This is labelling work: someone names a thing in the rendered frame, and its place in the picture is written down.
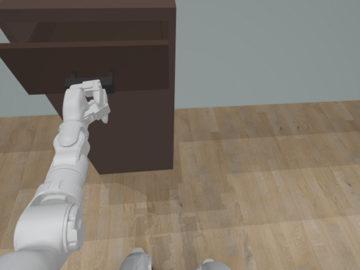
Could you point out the left robot thigh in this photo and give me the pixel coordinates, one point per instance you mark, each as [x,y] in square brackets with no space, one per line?
[137,261]

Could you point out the robot left upper arm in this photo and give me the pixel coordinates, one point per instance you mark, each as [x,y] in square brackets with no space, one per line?
[46,236]

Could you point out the right robot shin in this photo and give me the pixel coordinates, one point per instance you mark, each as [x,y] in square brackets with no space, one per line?
[208,260]

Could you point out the robot left hand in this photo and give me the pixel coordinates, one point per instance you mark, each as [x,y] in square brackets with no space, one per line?
[75,103]

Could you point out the robot left forearm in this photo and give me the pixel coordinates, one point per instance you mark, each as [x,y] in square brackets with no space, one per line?
[67,173]

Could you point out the drawer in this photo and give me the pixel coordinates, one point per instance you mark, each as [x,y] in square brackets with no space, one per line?
[137,51]

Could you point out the handle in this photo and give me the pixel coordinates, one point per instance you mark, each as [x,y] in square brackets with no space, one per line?
[106,82]

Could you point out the cabinet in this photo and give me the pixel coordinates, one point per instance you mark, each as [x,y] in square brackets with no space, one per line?
[139,133]

